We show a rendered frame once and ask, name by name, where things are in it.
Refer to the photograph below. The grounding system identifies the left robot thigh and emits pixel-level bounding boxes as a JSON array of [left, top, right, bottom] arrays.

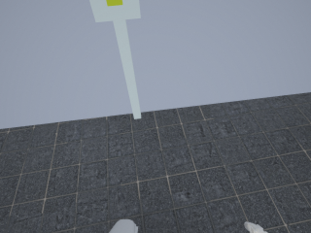
[[109, 219, 138, 233]]

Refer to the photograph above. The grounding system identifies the robot right hand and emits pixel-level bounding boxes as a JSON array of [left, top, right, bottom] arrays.
[[244, 221, 268, 233]]

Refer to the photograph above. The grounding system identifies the panel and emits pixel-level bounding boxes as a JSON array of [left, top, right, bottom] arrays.
[[89, 0, 142, 119]]

